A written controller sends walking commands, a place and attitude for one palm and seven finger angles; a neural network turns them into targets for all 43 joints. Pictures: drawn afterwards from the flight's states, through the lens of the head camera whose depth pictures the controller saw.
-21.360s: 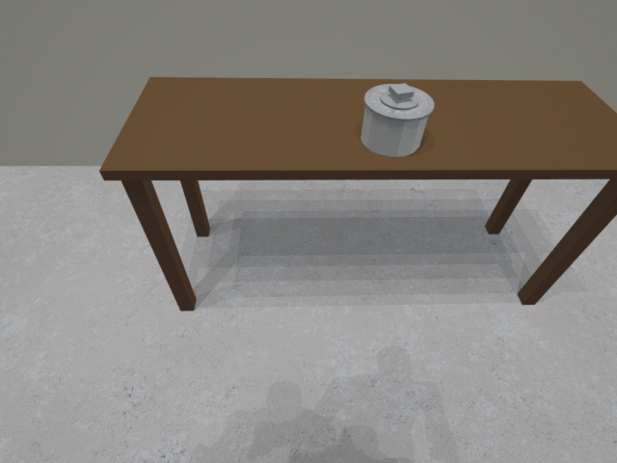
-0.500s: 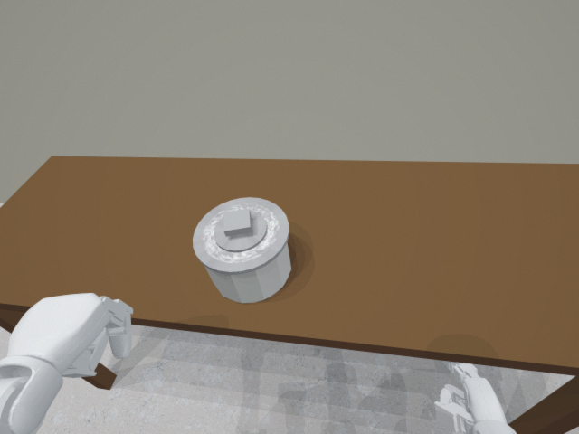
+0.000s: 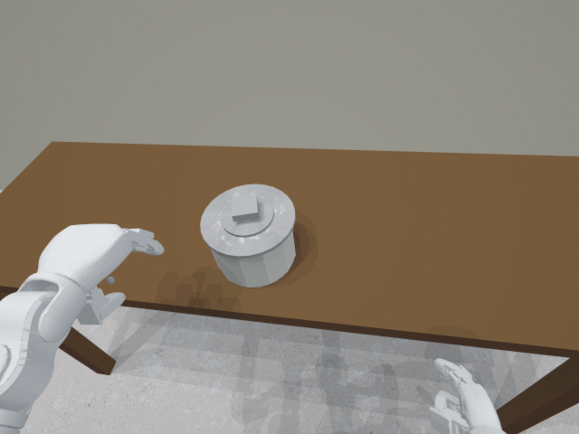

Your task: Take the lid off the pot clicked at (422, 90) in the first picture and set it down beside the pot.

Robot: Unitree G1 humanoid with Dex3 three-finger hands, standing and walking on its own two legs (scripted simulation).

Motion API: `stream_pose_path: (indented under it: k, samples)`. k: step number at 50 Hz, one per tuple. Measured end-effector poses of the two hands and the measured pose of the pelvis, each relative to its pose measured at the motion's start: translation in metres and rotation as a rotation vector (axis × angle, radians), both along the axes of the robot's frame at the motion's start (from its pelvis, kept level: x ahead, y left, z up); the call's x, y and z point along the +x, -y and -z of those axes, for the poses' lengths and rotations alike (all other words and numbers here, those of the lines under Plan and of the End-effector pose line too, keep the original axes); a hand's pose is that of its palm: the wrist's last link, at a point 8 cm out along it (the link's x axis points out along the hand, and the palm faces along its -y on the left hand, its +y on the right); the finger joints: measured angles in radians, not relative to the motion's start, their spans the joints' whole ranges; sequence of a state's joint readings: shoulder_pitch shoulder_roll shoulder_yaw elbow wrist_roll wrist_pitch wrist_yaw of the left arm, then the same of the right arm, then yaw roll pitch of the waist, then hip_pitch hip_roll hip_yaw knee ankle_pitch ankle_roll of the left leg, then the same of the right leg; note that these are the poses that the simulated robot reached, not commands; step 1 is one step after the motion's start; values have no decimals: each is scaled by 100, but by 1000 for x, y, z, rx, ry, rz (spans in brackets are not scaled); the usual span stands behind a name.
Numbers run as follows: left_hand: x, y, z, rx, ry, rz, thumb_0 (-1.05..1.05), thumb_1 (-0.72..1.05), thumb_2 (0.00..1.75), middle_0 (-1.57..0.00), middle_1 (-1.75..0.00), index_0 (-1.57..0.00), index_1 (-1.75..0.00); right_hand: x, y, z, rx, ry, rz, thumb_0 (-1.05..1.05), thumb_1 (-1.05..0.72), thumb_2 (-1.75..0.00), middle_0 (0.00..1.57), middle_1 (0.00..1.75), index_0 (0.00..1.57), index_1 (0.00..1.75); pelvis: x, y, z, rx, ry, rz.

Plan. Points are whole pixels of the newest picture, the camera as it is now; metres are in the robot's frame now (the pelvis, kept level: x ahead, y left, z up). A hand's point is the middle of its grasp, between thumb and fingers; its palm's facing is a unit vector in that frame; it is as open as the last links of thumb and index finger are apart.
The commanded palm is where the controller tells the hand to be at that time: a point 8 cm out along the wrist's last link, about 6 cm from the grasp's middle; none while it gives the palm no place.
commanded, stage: reach forward and open the fingers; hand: left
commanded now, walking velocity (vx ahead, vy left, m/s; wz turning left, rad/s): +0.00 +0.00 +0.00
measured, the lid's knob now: (245, 207) +0.45 +0.13 +0.05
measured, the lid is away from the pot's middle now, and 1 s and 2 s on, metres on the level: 0.00 0.00 0.00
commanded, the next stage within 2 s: move the open hand above the knob in 0.18 s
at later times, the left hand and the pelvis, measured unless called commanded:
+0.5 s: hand (147, 240) +0.32 +0.23 +0.12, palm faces -0.23 -0.01 -0.97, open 10.1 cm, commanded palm +0.30 +0.23 +0.18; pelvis +0.01 +0.00 +0.00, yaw +0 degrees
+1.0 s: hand (182, 228) +0.35 +0.19 +0.11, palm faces -0.22 -0.05 -0.97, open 10.1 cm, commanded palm +0.34 +0.19 +0.18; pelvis +0.02 -0.01 +0.00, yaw +1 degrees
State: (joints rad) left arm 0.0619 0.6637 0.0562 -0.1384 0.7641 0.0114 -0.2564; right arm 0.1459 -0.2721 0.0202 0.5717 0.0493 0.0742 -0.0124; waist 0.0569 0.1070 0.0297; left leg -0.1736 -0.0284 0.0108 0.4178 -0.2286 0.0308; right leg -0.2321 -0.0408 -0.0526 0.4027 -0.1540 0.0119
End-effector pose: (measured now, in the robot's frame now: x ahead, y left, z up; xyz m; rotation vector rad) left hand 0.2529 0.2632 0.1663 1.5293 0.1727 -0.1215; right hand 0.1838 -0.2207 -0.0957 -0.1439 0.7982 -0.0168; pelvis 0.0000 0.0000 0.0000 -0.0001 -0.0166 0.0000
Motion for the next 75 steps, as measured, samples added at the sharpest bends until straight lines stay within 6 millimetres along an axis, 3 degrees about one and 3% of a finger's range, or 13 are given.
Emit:
stream_pose_path:
  k: [6,14,21,25,29,35,39,44,51,59,68,75]
  samples:
    - [10,15,2,-3,-22,64,0,-23,134,-85,-12,-84,-12,3,-3,-3,-2,15,0,2,-91,-90,20,30,20,29,1,-4,0,1,-1,2]
    - [34,8,-15,-2,31,29,0,-26,136,-84,-9,-84,-9,7,-4,-3,3,7,-7,1,-91,-90,20,30,19,29,4,-4,0,0,-10,-5]
    - [53,21,0,6,-57,25,0,-26,137,-84,-9,-83,-9,15,-4,0,16,-6,-12,1,-91,-90,20,30,19,29,9,-4,0,3,-23,-5]
    - [61,31,-10,14,-40,62,0,-26,137,-84,-9,-84,-9,20,-3,0,17,2,-17,1,-91,-90,19,30,19,29,14,-3,0,3,-28,-8]
    - [69,29,-15,-4,-22,37,0,-27,137,-84,-8,-84,-9,24,-3,-1,37,8,-17,1,-91,-90,19,30,19,29,19,-1,1,2,-34,-5]
    - [69,44,-3,-29,-65,53,0,-26,137,-84,-8,-83,-9,30,0,0,43,8,-27,1,-91,-90,19,30,19,29,21,0,1,2,-37,-6]
    - [71,55,-6,-4,-43,107,0,-27,137,-84,-8,-84,-9,32,0,0,33,1,-34,1,-91,-90,19,30,19,29,22,2,1,3,-33,-11]
    - [85,48,-11,-12,-8,37,0,-27,137,-84,-8,-84,-9,31,-1,2,46,-12,-34,1,-91,-90,19,30,19,29,21,5,2,5,-38,-12]
    - [90,70,-2,-14,-44,82,0,-27,137,-84,-8,-83,-9,31,-2,4,63,-12,-27,1,-91,-90,19,30,19,29,21,6,2,7,-37,-10]
    - [108,69,-15,-15,-8,58,0,-27,137,-84,-8,-84,-9,23,6,5,55,-21,-3,1,-91,-90,19,30,19,29,21,9,3,10,-40,-9]
    - [112,93,-6,-8,-38,124,0,-27,137,-84,-8,-84,-9,19,12,7,49,-30,19,1,-91,-90,19,30,19,29,22,8,3,12,-37,-2]
    - [126,89,-11,-18,-7,64,0,-27,137,-84,-8,-84,-9,15,12,9,58,-46,23,1,-91,-90,19,30,19,29,20,10,4,14,-43,-4]
